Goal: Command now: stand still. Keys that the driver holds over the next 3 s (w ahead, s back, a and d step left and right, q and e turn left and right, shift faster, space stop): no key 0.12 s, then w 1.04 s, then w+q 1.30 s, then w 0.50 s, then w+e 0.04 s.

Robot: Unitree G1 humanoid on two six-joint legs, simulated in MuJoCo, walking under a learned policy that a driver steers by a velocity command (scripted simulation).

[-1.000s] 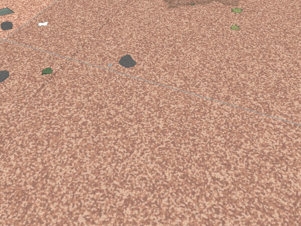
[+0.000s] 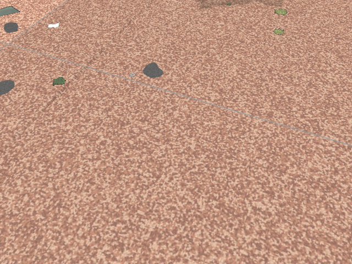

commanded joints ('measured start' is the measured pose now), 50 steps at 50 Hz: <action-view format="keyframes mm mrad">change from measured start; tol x32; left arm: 1 36 101 13 -15 0 -6 3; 50 222 147 20 -144 -44 -143 -67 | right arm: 1 55 -104 -18 -19 0 -6 -3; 42 -400 -86 -40 -313 32 -86 67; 50 71 -195 -92 -164 12 -78 50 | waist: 1 0 8 11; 20 46 96 41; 24 135 -299 -61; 50 -103 160 -245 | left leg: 1 -40 73 -69 -102 131 6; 6 -39 72 -69 -102 135 7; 11 -60 288 -397 -309 -571 170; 19 -80 238 -202 -259 -186 141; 26 -695 108 -109 774 -104 53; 46 -78 -2 92 79 224 94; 48 633 403 -573 25 -61 332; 50 438 395 -622 -175 -116 258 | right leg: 1 3 -13 -8 -44 146 -27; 15 -440 -93 -82 436 -258 -82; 21 151 34 -234 44 13 -56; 25 297 -419 565 -300 -448 -301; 32 193 -207 30 -314 286 -207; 41 239 -228 -70 -342 381 -210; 46 315 -216 -124 86 971 -152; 49 -431 47 22 924 -315 -84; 50 -519 -15 3 966 -268 -103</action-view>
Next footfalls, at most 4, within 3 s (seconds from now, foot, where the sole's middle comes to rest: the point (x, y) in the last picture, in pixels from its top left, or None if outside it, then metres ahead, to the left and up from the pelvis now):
0.44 right None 0.11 -0.15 -0.78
0.94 left None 0.50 0.06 -0.78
1.46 right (223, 198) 0.79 -0.18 -0.78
2.00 left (149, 161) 0.99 0.14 -0.78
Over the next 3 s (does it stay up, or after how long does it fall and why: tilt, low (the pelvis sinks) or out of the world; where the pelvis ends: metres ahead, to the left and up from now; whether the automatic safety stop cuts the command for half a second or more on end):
stays up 1.31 0.33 -0.01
